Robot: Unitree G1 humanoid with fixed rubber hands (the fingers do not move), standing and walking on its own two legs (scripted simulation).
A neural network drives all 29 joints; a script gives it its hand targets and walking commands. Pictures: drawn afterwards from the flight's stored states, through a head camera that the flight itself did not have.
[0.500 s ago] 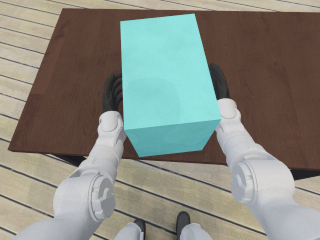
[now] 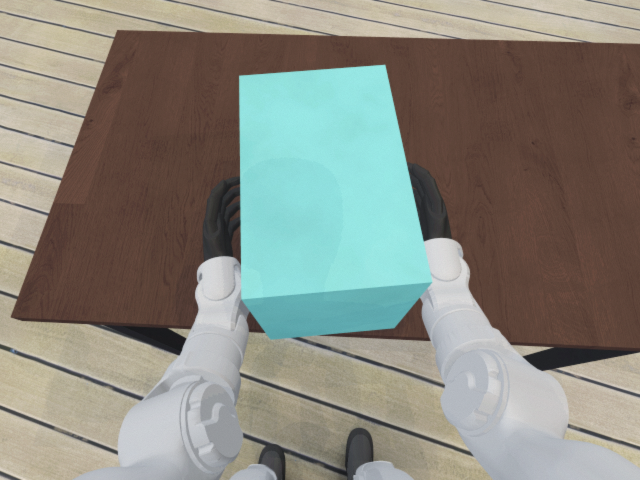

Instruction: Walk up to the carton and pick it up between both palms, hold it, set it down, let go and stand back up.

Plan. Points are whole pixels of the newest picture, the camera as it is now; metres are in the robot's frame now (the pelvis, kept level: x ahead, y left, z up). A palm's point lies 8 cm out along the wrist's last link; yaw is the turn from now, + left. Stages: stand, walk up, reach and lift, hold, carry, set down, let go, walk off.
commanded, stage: reach and lift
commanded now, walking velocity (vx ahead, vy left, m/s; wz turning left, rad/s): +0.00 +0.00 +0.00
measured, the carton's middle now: (323, 212) +0.44 +0.03 -0.03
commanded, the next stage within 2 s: none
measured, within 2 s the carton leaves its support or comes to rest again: neither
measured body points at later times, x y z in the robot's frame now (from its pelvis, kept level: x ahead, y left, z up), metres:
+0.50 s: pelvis +0.00 +0.00 +0.00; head +0.14 +0.00 +0.43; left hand +0.40 +0.16 -0.02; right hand +0.44 -0.11 -0.02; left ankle -0.04 +0.14 -0.73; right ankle +0.02 -0.09 -0.73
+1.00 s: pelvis +0.00 +0.00 +0.00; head +0.14 -0.01 +0.43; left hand +0.40 +0.16 -0.02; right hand +0.44 -0.11 -0.02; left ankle -0.04 +0.14 -0.73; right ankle +0.02 -0.09 -0.73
